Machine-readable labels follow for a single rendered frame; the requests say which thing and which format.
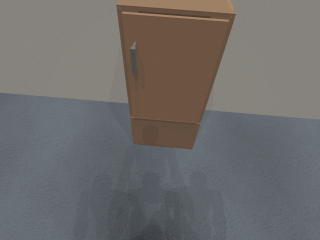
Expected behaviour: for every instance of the handle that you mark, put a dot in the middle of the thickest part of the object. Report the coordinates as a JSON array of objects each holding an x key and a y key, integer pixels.
[{"x": 133, "y": 56}]

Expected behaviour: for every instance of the cupboard door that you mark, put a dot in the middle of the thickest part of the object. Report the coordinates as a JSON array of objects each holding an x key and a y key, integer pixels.
[{"x": 176, "y": 58}]

